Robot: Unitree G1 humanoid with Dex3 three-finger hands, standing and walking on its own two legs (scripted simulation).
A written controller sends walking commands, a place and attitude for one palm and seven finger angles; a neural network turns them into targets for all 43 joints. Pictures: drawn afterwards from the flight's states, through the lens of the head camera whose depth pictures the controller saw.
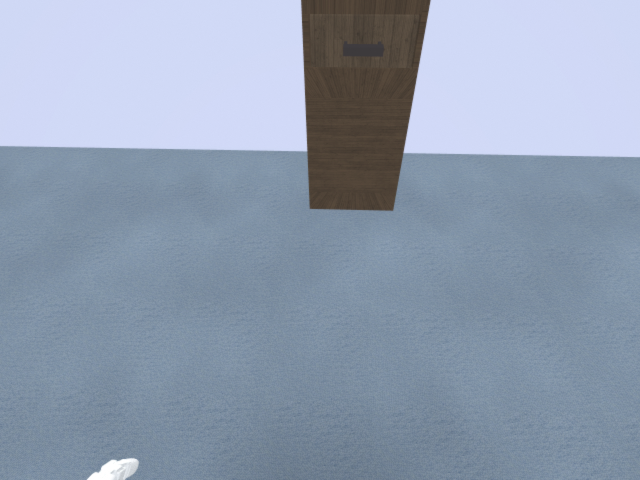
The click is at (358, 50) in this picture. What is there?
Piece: drawer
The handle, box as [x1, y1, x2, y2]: [343, 41, 383, 56]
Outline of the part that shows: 344,41 343,55 382,56 383,45 380,41 378,41 377,44 347,44 346,41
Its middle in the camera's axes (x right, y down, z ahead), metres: +0.13 -0.61 +1.23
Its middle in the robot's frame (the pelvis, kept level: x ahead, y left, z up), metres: +1.34 -0.07 -0.02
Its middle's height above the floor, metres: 0.75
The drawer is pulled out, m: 0.00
